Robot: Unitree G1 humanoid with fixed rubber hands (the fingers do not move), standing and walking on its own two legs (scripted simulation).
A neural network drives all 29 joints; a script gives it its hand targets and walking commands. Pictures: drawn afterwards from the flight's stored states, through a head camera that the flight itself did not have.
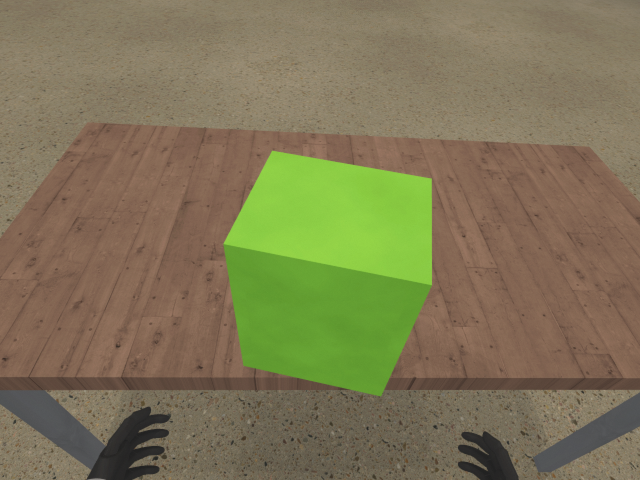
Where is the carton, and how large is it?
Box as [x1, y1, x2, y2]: [223, 151, 431, 395]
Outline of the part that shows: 272,151 223,244 243,365 381,395 431,285 431,179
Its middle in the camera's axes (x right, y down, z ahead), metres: +0.01 +0.05 +0.52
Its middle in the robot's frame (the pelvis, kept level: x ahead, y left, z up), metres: +0.37 +0.00 +0.06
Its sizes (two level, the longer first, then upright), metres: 0.204 0.170 0.261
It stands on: a table, 0.71 m high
